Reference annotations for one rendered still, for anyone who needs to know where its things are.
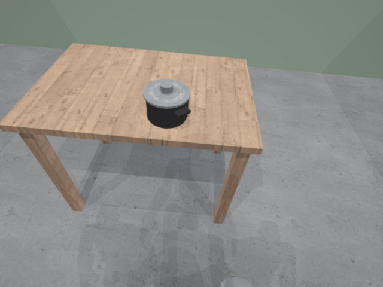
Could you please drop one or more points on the table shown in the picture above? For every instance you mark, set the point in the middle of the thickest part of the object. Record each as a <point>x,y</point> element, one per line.
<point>96,92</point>

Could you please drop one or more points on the knob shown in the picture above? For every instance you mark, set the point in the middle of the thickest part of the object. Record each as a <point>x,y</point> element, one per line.
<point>166,86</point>

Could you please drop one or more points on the lid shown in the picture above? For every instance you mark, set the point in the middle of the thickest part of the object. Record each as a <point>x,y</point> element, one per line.
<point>155,97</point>

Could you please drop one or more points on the pot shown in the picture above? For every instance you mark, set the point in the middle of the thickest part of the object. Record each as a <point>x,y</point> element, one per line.
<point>167,118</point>

